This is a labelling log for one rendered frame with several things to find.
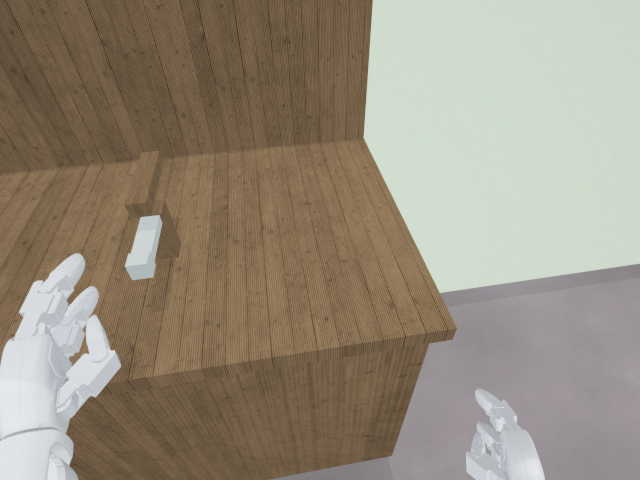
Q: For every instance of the counter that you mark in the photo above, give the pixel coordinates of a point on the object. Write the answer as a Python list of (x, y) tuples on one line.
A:
[(290, 311)]

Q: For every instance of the left robot hand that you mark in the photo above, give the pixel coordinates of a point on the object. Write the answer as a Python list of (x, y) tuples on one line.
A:
[(35, 362)]

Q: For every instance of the left robot forearm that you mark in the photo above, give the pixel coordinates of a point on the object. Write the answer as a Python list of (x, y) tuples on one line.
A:
[(37, 454)]

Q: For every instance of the right robot hand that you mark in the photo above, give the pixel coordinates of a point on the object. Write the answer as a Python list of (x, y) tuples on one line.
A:
[(513, 454)]

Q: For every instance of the tap lever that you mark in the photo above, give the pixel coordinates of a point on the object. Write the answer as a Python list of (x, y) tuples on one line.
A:
[(140, 263)]

